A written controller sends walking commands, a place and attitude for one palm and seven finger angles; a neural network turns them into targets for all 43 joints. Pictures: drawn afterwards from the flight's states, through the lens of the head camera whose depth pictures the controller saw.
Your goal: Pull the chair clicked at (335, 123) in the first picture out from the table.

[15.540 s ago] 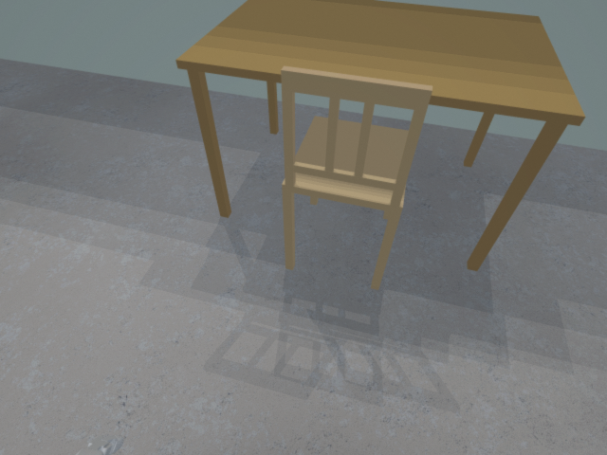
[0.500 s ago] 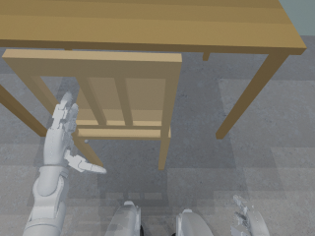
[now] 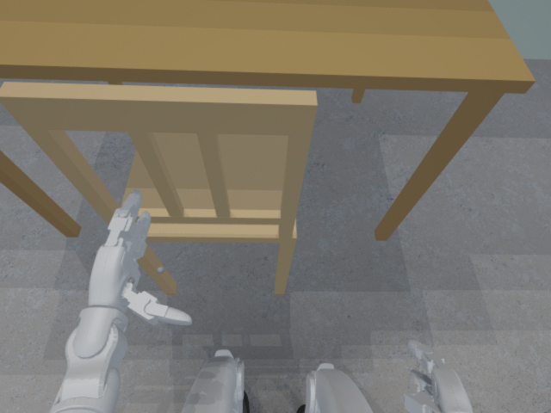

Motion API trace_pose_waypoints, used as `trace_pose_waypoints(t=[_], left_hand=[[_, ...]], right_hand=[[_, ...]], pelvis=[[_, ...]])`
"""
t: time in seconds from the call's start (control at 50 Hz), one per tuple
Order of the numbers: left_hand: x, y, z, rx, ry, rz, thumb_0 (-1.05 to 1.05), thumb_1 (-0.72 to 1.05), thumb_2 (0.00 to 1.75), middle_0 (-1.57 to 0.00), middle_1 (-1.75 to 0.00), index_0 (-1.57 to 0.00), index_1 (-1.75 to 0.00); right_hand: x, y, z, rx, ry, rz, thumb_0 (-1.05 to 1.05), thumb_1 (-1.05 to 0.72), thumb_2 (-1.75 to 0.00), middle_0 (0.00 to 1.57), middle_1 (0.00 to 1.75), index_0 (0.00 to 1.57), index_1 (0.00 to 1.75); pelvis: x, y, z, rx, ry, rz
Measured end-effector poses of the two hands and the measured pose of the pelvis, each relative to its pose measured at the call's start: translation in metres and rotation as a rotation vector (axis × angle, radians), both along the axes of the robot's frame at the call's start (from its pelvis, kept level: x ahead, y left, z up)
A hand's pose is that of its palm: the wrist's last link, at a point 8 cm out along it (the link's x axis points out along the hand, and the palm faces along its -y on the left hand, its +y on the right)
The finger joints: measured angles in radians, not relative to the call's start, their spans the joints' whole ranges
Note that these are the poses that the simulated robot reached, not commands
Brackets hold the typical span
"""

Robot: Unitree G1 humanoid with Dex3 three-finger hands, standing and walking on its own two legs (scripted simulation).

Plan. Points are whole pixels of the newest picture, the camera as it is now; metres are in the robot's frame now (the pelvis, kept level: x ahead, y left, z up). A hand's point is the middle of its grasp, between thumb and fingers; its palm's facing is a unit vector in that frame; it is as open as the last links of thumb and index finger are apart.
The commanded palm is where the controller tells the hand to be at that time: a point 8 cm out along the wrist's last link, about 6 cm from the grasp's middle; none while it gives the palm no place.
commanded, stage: aim the fingers beside a spindle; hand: left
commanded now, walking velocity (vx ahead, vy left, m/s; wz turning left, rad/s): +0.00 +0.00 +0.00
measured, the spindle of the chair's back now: (160, 177) +0.46 +0.20 +0.00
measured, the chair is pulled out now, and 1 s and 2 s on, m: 0.00 0.00 0.00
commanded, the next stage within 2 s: push the fingers through the gap in 0.90 s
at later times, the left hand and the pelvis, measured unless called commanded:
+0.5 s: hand (146, 249) +0.32 +0.18 +0.04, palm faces +0.05 -1.00 -0.08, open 16.9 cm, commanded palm +0.29 +0.23 +0.02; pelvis +0.00 +0.00 +0.00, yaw +0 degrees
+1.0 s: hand (162, 267) +0.32 +0.17 +0.00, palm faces -0.03 -1.00 +0.00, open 16.9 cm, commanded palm +0.30 +0.22 +0.02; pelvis +0.00 +0.00 +0.00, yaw +0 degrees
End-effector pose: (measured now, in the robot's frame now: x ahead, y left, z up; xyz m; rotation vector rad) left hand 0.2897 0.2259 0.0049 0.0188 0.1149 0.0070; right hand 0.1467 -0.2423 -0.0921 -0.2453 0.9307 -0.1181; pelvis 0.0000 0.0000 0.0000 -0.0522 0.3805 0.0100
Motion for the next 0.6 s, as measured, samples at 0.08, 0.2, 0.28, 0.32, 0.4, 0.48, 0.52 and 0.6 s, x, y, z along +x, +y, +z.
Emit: trace_pose_waypoints(t=[0.08, 0.2, 0.28, 0.32, 0.4, 0.48, 0.52, 0.6], left_hand=[[-0.008, -0.006, 0.027, 0.02, -0.13, -0.003, -0.02, -0.5, 0.3, -0.06, -0.08, -0.06, -0.08], [0.013, 0.007, 0.028, 0.052, -0.156, 0.024, -0.02, -0.5, 0.3, -0.06, -0.08, -0.06, -0.08], [0.016, 0.004, -0.003, 0.007, -0.011, 0.0, -0.02, -0.5, 0.3, -0.06, -0.08, -0.06, -0.08], [0.012, -0.002, -0.006, -0.006, 0.004, -0.019, -0.02, -0.5, 0.3, -0.06, -0.08, -0.06, -0.08], [0.005, -0.009, 0.021, 0.013, -0.11, -0.02, -0.02, -0.5, 0.3, -0.06, -0.08, -0.06, -0.08], [0.008, 0.004, 0.044, 0.059, -0.198, 0.028, -0.02, -0.5, 0.3, -0.06, -0.08, -0.06, -0.08], [0.011, 0.013, 0.037, 0.064, -0.16, 0.045, -0.02, -0.5, 0.3, -0.06, -0.08, -0.06, -0.08], [0.007, 0.013, 0.005, 0.017, -0.012, 0.02, -0.01, -0.5, 0.3, -0.06, -0.08, -0.06, -0.08]], right_hand=[[-0.001, 0.0, 0.002, -0.014, -0.002, 0.008, 0.01, -0.91, -0.9, 0.2, 0.3, 0.2, 0.3], [0.0, -0.001, -0.005, -0.008, 0.006, 0.026, 0.01, -0.91, -0.9, 0.2, 0.3, 0.2, 0.3], [-0.002, -0.004, -0.005, -0.008, 0.007, 0.007, 0.01, -0.91, -0.9, 0.2, 0.3, 0.2, 0.3], [-0.003, -0.006, -0.004, -0.014, 0.004, -0.005, 0.01, -0.91, -0.9, 0.2, 0.3, 0.2, 0.3], [-0.006, -0.006, 0.001, -0.022, 0.003, -0.012, 0.01, -0.91, -0.9, 0.2, 0.3, 0.2, 0.3], [-0.006, -0.004, 0.0, -0.009, 0.012, 0.002, 0.01, -0.91, -0.9, 0.2, 0.3, 0.2, 0.3], [-0.005, -0.003, -0.001, 0.0, 0.016, 0.007, 0.01, -0.91, -0.9, 0.2, 0.3, 0.2, 0.3], [-0.003, -0.004, -0.003, 0.004, 0.009, 0.005, 0.01, -0.91, -0.9, 0.2, 0.3, 0.2, 0.3]], pelvis=[[0.001, 0.0, 0.002, 0.0, -0.009, 0.002], [-0.003, -0.003, -0.002, -0.002, -0.003, 0.012], [-0.004, -0.004, -0.005, -0.002, 0.006, 0.007], [-0.003, -0.003, -0.004, -0.002, 0.007, 0.003], [0.0, -0.002, 0.001, 0.0, -0.002, -0.004], [0.002, -0.003, 0.003, 0.003, -0.006, 0.0], [0.002, -0.003, 0.002, 0.004, -0.005, 0.003], [0.001, -0.003, 0.0, 0.001, 0.0, 0.007]])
